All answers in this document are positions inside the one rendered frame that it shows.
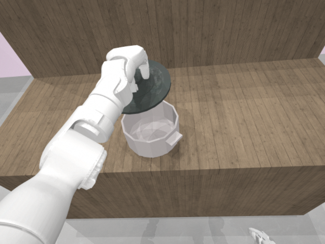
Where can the lid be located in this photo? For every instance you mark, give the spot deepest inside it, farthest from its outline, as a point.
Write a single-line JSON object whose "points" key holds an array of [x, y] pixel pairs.
{"points": [[151, 91]]}

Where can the pot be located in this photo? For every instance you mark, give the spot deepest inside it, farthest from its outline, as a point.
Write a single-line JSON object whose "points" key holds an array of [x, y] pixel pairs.
{"points": [[152, 133]]}

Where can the right robot hand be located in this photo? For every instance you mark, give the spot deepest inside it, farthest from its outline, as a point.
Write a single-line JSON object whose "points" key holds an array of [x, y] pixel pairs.
{"points": [[259, 237]]}

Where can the left robot hand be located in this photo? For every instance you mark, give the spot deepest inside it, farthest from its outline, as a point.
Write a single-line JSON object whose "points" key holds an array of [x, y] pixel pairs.
{"points": [[138, 56]]}

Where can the left robot forearm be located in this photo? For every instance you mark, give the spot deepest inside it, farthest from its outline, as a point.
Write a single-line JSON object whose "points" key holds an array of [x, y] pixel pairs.
{"points": [[95, 119]]}

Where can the knob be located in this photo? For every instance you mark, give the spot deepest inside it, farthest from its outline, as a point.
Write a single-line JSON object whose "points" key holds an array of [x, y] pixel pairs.
{"points": [[138, 78]]}

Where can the robot left upper arm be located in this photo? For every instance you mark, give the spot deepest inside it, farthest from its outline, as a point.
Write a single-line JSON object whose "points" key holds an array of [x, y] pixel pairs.
{"points": [[35, 211]]}

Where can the table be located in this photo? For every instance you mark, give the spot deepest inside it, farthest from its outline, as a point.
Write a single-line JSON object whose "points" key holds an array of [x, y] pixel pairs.
{"points": [[246, 83]]}

